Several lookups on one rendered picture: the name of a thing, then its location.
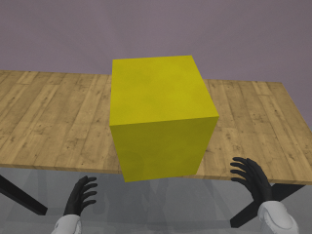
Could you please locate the right robot forearm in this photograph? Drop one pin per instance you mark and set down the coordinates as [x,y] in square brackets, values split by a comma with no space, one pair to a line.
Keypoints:
[275,219]

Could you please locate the right robot hand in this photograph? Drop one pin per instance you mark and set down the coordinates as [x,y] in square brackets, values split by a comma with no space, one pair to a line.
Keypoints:
[255,179]

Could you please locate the table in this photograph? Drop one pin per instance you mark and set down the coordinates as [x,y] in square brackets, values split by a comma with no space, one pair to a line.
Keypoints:
[59,121]

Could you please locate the left robot forearm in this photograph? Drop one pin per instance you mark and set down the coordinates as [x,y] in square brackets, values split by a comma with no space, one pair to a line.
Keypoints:
[69,224]

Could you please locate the carton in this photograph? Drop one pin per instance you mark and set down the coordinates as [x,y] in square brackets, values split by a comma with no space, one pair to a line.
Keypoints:
[162,116]

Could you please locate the left robot hand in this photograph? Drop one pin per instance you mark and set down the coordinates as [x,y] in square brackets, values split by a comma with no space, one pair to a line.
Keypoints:
[75,204]

